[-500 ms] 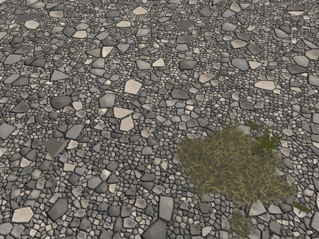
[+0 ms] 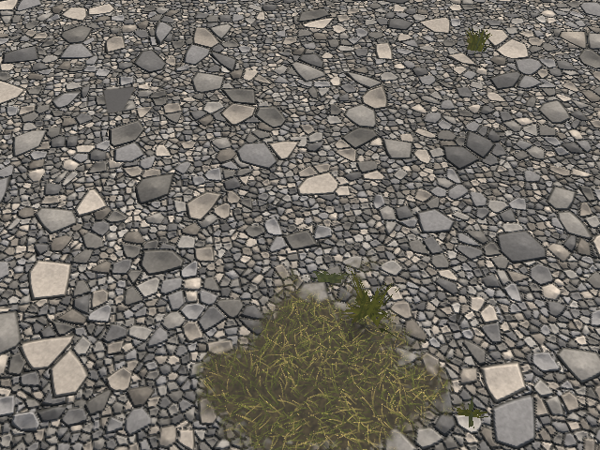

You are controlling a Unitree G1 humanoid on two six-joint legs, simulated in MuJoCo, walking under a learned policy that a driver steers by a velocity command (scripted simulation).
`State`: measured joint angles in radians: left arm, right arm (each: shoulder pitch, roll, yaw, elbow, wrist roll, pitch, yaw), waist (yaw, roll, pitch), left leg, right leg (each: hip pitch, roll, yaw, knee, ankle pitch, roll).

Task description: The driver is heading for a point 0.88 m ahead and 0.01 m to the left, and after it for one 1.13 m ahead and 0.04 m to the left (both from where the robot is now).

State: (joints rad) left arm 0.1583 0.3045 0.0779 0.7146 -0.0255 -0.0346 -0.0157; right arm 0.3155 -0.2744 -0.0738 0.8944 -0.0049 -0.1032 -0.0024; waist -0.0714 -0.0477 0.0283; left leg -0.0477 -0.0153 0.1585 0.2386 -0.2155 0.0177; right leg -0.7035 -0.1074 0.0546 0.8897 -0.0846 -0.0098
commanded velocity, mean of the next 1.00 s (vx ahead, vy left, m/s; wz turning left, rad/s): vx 0.22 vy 0.00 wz -0.05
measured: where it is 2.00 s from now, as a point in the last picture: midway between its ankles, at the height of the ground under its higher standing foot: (301, 431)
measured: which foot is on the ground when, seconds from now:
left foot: down 0.00-0.20, up 0.22-0.66, down 0.68-1.00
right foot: up 0.00-0.18, down 0.20-0.70, up 0.72-1.00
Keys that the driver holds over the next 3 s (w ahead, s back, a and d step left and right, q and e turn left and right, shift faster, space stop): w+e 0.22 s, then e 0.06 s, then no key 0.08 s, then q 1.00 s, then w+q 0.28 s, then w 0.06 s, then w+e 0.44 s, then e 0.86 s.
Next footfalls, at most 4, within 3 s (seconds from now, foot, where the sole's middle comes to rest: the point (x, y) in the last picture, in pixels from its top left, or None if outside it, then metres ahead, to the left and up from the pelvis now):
0.20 right None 0.27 -0.15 -0.78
0.68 left None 0.48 0.01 -0.78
1.06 right None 0.43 -0.22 -0.78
1.52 left None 0.35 0.02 -0.78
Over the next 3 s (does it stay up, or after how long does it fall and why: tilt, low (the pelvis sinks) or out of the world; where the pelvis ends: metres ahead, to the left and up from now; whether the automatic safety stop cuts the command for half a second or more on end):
stays up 0.81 0.06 -0.01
